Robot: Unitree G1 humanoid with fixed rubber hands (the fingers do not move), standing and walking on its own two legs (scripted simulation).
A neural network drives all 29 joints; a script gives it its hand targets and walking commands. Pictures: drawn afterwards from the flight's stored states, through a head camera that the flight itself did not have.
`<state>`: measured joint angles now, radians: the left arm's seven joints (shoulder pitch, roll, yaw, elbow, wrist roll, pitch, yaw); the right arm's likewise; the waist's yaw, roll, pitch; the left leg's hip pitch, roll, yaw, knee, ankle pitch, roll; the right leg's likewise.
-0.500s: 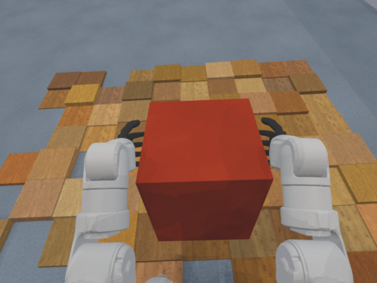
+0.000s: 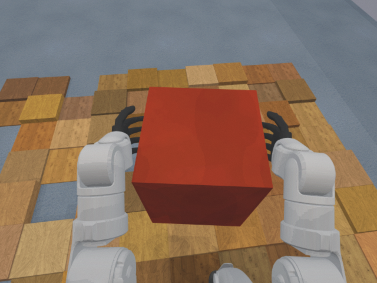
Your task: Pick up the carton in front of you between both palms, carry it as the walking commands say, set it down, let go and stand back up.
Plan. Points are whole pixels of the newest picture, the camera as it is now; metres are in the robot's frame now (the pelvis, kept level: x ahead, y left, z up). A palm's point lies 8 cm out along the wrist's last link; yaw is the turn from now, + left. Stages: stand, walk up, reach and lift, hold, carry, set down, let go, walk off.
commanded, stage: carry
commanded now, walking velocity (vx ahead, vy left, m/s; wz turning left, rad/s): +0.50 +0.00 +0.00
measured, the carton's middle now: (199, 163) +0.37 -0.02 +0.03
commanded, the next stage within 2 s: none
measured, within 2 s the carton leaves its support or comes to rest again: neither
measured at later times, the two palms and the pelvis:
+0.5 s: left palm (127, 45) +0.68 +0.15 +0.11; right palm (238, 44) +0.69 -0.15 +0.11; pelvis +0.32 +0.00 -0.03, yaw -1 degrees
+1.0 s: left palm out of the picture +1.00 +0.11 +0.19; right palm out of the picture +0.98 -0.19 +0.18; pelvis +0.62 -0.02 +0.00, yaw -1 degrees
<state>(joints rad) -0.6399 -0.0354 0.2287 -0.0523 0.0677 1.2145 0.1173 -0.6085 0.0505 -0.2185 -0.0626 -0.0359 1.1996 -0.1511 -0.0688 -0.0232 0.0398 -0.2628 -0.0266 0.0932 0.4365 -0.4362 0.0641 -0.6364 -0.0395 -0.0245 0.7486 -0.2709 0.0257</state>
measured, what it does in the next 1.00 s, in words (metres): walks ahead: right foot, then left foot 0.04 m higher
